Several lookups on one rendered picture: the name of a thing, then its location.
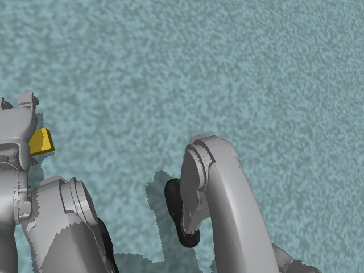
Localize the right robot arm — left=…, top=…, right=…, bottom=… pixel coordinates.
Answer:
left=286, top=260, right=322, bottom=273

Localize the right robot hand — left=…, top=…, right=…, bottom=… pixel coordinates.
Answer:
left=272, top=243, right=295, bottom=273

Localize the left robot hand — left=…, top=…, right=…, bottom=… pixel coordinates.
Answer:
left=0, top=92, right=39, bottom=166

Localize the left robot foot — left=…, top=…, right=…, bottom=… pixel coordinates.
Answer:
left=97, top=218, right=119, bottom=273

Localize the right robot foot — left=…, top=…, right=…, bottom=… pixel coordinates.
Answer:
left=164, top=179, right=200, bottom=248

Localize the small box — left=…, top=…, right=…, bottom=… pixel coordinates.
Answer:
left=28, top=128, right=55, bottom=156

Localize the left robot arm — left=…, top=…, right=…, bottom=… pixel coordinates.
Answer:
left=0, top=139, right=32, bottom=273

